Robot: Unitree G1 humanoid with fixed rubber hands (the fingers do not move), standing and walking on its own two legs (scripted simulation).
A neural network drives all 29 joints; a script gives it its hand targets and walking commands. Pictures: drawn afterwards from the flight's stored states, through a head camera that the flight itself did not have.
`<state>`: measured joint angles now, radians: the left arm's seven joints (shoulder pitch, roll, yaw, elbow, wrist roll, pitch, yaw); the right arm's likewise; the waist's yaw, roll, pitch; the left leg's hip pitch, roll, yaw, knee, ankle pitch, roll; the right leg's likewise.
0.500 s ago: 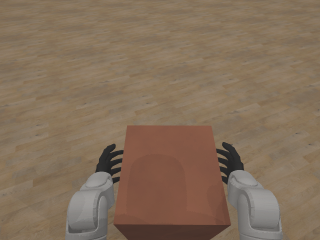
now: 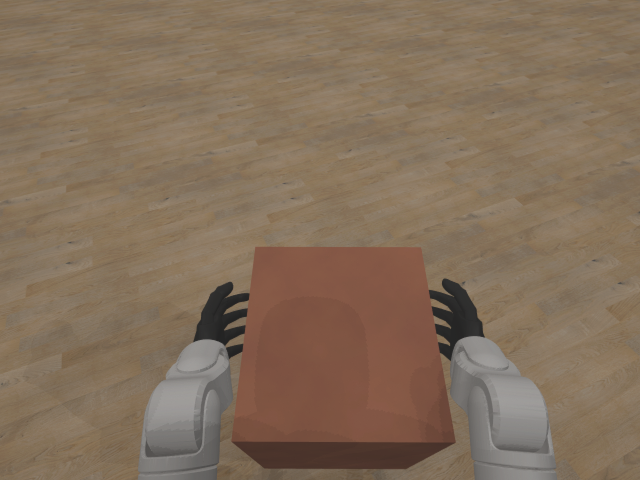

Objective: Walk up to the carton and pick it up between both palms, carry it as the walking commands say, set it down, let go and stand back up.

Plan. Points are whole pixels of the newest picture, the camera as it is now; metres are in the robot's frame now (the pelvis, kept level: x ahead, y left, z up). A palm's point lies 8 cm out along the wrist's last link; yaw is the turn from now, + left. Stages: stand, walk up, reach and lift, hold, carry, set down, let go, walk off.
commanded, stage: carry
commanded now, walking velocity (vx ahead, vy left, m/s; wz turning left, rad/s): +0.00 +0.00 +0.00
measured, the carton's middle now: (336, 366) +0.27 +0.00 -0.01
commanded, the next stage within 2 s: none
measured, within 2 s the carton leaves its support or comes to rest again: neither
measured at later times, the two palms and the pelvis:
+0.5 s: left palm (215, 339) +0.27 +0.14 +0.06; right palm (462, 336) +0.27 -0.15 +0.06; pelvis +0.01 +0.00 +0.00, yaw +0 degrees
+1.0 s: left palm (216, 335) +0.27 +0.14 +0.06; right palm (462, 333) +0.27 -0.15 +0.06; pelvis +0.01 +0.00 +0.00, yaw +0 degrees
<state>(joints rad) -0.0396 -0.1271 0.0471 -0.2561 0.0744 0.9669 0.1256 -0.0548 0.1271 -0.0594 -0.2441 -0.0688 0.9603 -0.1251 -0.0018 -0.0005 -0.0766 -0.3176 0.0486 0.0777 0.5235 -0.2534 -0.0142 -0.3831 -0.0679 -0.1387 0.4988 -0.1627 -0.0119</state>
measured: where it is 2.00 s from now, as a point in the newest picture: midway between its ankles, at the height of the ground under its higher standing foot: outside the picture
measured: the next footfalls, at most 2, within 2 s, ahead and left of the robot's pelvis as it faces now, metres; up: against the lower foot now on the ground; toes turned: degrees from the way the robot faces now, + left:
none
